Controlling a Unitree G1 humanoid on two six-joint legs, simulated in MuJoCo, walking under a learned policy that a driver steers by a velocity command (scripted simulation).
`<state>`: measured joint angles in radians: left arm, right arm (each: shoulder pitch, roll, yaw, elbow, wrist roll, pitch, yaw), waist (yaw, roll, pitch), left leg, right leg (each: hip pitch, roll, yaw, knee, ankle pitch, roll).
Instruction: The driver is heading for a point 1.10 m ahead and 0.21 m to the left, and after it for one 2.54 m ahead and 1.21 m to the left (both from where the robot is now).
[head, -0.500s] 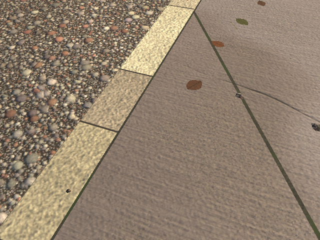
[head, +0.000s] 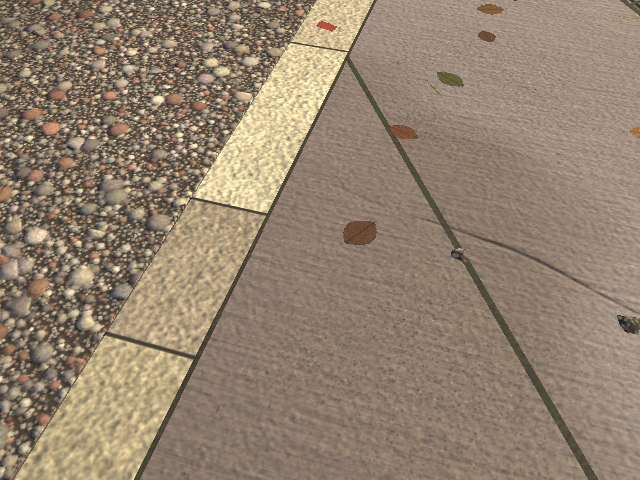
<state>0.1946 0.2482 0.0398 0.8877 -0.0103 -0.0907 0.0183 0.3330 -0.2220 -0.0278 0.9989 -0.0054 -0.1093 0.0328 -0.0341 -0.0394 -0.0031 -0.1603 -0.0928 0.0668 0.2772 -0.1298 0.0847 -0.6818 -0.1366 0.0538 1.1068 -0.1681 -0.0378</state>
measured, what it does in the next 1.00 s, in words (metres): walks ahead, turning left: right foot, then left foot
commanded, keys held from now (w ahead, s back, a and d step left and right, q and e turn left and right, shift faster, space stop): w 0.22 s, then w+q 0.28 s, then q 0.50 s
